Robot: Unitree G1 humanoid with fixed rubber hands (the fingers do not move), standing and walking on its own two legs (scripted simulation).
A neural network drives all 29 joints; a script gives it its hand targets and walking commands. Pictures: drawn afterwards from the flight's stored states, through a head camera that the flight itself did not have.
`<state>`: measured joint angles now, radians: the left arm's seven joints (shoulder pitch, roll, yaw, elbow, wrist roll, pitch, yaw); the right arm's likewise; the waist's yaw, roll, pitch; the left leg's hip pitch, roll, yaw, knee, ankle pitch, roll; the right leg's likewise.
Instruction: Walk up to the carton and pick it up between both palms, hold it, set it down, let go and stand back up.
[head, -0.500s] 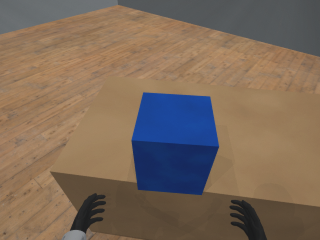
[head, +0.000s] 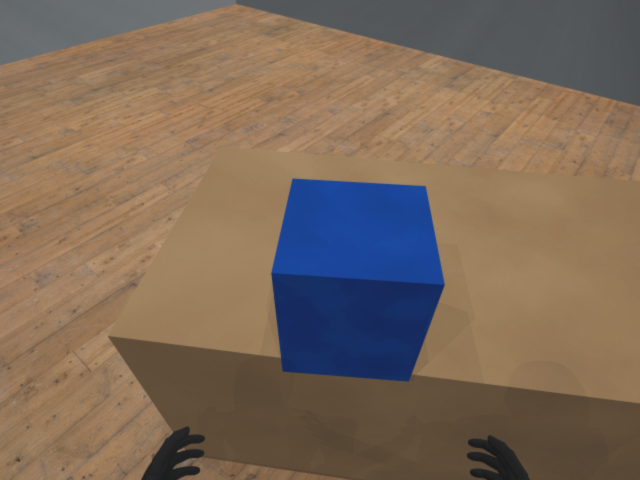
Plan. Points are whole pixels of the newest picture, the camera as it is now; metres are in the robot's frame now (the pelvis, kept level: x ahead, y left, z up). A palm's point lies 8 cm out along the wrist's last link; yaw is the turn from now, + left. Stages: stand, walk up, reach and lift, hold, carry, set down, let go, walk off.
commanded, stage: set down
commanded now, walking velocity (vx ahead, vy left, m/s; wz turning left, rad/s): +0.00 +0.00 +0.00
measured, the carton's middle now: (351, 281) +0.45 -0.01 -0.01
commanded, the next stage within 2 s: let go in 0.02 s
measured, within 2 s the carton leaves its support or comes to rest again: neither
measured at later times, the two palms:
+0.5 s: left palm out of the picture +0.15 +0.22 -0.08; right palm out of the picture +0.14 -0.24 -0.07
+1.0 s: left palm out of the picture +0.07 +0.24 -0.12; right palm out of the picture +0.05 -0.25 -0.12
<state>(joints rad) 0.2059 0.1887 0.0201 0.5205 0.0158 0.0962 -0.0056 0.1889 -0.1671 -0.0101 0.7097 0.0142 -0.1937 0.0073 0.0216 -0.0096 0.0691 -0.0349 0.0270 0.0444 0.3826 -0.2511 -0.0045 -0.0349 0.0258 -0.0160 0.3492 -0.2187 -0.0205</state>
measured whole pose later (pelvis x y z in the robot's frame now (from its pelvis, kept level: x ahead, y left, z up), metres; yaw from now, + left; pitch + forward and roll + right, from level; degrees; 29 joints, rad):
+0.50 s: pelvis -0.01 -0.01 +0.00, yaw -1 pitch -5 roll +0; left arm 0.16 0.20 0.00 0.53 0.00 0.15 0.02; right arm 0.19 -0.18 -0.04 0.69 -0.03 -0.17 0.03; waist 0.01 -0.02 0.08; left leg -0.07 0.03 0.05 0.41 -0.24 -0.01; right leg -0.09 0.03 -0.01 0.41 -0.23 -0.03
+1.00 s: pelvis +0.00 +0.00 +0.00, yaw +0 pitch -1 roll +0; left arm 0.29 0.18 0.05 0.79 0.03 -0.02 0.01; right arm 0.33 -0.20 -0.07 0.81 -0.03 0.00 0.00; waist 0.00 0.01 0.00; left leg -0.17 0.03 0.04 0.47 -0.28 -0.01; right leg -0.18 0.03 -0.02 0.44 -0.25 -0.02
